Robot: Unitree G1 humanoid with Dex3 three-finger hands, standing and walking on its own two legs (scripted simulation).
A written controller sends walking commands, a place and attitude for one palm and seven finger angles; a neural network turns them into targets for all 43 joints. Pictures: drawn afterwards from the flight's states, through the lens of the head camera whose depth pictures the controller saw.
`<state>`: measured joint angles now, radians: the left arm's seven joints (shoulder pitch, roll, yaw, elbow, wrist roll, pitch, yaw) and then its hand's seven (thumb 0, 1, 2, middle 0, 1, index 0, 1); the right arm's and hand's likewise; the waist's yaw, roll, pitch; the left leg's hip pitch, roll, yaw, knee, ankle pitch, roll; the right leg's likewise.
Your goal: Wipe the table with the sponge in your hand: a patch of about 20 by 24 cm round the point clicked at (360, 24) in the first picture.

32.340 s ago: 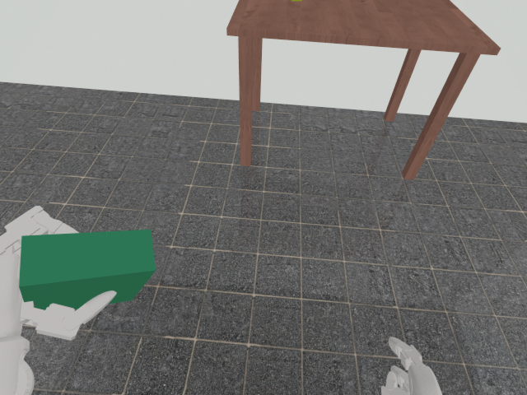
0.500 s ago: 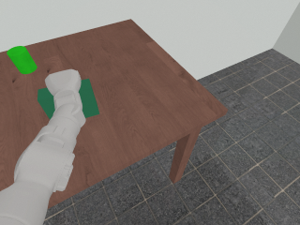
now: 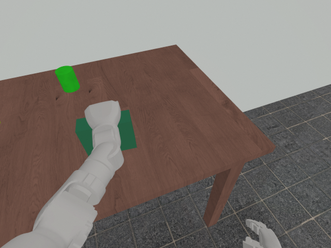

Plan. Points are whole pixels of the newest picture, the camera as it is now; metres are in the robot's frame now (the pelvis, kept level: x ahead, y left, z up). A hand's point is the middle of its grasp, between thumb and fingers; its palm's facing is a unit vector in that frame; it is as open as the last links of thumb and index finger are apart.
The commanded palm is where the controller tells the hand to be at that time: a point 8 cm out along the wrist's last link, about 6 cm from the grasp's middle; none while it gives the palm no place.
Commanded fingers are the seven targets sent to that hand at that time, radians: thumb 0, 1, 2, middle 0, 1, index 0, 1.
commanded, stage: wipe back along the third lane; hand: left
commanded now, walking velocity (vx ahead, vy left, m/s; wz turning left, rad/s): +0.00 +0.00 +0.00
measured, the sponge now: (110, 138) +0.40 +0.19 +0.04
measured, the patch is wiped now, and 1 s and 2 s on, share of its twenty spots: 1.00 1.00 1.00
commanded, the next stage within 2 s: slide back across to the middle lane in 0.92 s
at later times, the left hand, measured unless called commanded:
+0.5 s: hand (114, 142) +0.36 +0.16 +0.08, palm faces +0.03 -0.04 -1.00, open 9.3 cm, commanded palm +0.31 +0.15 +0.11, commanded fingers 0.00 0.10 1.30 -1.20 -1.60 -1.20 -1.60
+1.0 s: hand (116, 159) +0.31 +0.14 +0.08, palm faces +0.06 -0.07 -1.00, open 9.3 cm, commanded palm +0.26 +0.13 +0.11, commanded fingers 0.00 0.10 1.30 -1.20 -1.60 -1.20 -1.60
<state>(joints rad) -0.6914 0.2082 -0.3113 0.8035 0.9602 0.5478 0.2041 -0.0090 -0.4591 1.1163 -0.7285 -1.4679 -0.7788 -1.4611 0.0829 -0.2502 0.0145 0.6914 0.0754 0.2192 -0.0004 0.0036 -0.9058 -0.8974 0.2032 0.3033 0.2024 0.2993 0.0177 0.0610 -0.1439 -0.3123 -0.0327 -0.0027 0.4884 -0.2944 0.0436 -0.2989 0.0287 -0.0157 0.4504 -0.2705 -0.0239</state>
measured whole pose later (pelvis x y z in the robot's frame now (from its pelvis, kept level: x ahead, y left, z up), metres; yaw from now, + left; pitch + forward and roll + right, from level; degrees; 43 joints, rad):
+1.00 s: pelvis -0.03 -0.02 +0.00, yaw -1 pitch +0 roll +0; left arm -0.30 0.22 -0.41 0.30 0.96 0.66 0.16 0.03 -0.44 1.10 -0.72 -1.47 -0.78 -1.45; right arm 0.04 -0.27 0.03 0.65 0.10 0.24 0.04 0.01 -0.91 -0.90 0.20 0.30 0.20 0.30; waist 0.05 0.09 -0.11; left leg -0.20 -0.01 0.01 0.48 -0.27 0.01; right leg -0.22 0.05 0.00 0.49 -0.27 -0.06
